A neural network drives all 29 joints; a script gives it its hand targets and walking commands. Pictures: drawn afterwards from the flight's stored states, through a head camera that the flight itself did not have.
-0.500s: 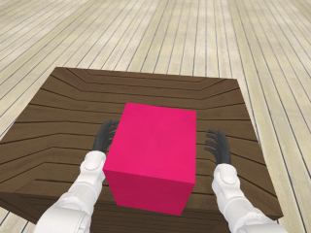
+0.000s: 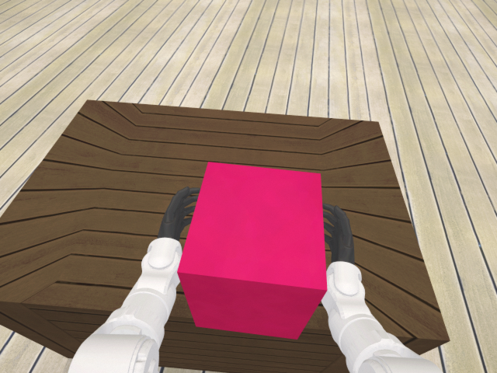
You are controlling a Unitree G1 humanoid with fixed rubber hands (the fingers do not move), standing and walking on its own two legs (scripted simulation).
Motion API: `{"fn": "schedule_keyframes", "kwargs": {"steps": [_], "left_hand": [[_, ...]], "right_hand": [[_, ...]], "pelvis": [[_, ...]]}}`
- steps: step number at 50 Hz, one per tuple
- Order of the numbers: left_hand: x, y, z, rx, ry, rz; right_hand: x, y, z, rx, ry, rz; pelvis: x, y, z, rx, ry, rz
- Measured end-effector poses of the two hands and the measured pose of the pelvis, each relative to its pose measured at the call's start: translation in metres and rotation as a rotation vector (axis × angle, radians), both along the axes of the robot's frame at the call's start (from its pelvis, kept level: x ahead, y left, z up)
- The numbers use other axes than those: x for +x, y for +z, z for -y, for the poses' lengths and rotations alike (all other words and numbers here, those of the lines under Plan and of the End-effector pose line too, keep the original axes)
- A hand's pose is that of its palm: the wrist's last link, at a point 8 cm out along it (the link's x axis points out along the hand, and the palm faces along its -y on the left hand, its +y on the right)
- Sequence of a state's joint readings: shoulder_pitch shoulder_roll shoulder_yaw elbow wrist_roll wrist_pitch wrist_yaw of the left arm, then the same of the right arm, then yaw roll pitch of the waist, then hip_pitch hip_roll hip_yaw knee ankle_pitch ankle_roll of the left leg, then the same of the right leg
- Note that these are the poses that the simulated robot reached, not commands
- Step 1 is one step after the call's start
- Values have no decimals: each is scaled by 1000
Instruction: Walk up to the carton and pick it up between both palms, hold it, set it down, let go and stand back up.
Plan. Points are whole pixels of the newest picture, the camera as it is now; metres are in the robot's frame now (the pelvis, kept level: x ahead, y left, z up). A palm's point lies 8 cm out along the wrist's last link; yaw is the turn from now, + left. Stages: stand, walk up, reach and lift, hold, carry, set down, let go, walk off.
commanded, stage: reach and lift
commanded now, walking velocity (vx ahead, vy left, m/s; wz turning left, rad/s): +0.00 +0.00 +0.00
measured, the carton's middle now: (254, 254) +0.36 -0.01 -0.04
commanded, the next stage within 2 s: none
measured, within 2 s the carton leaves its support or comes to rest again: leaves its support in 1.34 s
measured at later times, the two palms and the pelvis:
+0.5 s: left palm (173, 235) +0.38 +0.13 +0.01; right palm (342, 258) +0.33 -0.16 +0.01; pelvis +0.02 +0.00 +0.02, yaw +1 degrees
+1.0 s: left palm (174, 233) +0.38 +0.13 +0.02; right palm (342, 258) +0.33 -0.16 +0.01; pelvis +0.03 +0.00 +0.02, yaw +1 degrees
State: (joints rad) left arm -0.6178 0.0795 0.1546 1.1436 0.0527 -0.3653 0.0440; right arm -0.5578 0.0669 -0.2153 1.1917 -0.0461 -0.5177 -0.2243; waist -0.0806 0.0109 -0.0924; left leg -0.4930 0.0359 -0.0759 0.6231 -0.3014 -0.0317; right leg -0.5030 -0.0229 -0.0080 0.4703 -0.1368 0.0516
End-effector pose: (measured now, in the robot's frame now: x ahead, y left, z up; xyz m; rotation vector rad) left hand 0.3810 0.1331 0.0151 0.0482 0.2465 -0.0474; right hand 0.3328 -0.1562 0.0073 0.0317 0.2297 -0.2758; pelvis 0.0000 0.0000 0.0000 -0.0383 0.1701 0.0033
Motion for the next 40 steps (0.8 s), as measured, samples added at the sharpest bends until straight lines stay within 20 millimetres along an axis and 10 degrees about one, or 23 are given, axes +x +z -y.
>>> {"fn": "schedule_keyframes", "kwargs": {"steps": [40], "left_hand": [[-5, -1, 3, 16, -2, 15]], "right_hand": [[-8, -2, 1, -54, 8, 16]], "pelvis": [[26, 17, 1, 2, 26, 54]]}}
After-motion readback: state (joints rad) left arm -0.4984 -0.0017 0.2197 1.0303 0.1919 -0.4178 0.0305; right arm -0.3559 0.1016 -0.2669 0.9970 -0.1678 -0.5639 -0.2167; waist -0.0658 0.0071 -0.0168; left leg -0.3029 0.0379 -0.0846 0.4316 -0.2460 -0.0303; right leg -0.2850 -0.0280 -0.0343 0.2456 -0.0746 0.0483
